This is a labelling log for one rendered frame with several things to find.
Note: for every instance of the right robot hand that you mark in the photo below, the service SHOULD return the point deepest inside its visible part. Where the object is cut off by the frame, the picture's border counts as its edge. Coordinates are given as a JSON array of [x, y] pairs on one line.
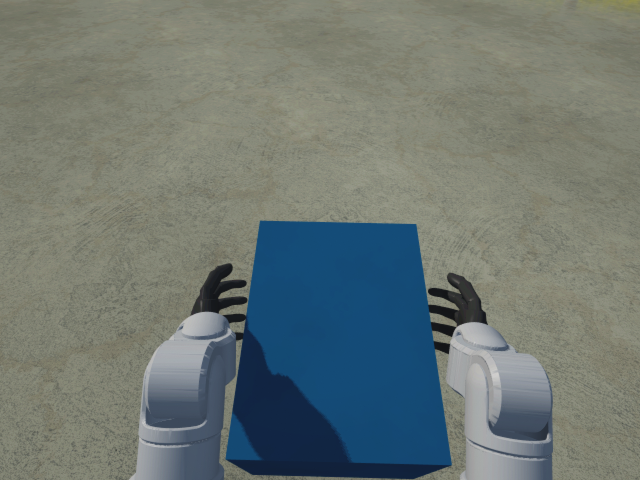
[[468, 302]]

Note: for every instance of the right robot forearm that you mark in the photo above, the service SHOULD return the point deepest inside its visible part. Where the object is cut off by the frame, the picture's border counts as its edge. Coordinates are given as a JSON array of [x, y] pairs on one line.
[[508, 406]]

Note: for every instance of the left robot hand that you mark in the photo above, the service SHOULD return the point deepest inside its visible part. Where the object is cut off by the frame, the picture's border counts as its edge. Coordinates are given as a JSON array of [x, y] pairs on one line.
[[208, 300]]

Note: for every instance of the left robot forearm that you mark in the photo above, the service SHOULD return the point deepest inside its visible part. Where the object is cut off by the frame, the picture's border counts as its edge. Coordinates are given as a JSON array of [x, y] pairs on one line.
[[182, 405]]

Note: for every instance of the carton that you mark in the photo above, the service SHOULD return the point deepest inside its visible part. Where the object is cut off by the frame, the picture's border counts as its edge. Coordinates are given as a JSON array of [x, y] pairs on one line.
[[338, 374]]

